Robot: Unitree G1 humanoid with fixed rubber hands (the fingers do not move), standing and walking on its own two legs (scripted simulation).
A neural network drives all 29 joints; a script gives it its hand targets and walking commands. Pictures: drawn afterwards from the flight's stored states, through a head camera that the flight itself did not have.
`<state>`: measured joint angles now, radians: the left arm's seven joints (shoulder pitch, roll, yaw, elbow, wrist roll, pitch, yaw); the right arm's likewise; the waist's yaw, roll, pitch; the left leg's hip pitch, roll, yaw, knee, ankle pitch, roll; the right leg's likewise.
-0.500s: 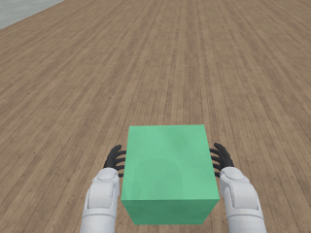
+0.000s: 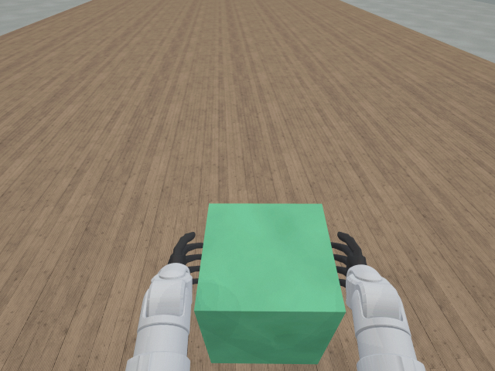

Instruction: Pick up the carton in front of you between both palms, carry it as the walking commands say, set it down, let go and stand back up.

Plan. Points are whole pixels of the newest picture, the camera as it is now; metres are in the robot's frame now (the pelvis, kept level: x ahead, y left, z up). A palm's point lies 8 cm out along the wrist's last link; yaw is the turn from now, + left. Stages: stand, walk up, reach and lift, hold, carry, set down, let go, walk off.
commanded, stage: hold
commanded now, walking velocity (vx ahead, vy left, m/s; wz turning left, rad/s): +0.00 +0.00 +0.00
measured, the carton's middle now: (264, 286) +0.31 +0.00 -0.03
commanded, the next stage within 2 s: set down in 0.04 s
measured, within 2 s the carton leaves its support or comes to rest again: neither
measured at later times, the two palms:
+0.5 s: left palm (175, 274) +0.33 +0.18 -0.03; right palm (326, 267) +0.35 -0.12 -0.01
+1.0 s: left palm (182, 297) +0.39 +0.20 -0.21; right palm (301, 299) +0.40 -0.10 -0.21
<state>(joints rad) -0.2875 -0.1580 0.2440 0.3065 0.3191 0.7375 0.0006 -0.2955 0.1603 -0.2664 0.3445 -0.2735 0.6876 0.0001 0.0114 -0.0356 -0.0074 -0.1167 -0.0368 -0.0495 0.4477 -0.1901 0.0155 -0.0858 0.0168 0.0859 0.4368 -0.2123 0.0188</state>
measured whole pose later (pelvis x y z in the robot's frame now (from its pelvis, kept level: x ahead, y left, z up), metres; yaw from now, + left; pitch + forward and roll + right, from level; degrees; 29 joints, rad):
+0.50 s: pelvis -0.01 +0.02 -0.02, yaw +0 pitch +3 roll +0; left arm -0.58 -0.20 0.55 0.60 0.45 0.43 -0.02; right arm -0.61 0.18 -0.56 0.64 -0.48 0.40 0.06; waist 0.03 -0.03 0.08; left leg -0.46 -0.08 -0.05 0.67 -0.25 0.04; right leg -0.43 0.04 0.14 0.67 -0.29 0.04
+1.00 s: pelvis -0.02 -0.02 -0.14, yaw +0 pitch +37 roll -1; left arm -0.80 0.02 0.44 0.68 0.25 0.23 -0.06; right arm -0.72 0.19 -0.44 0.56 -0.20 0.20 -0.15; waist 0.07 -0.05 -0.13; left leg -1.48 -0.07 -0.10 1.26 -0.42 -0.03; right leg -1.45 0.13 0.09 1.26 -0.45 0.02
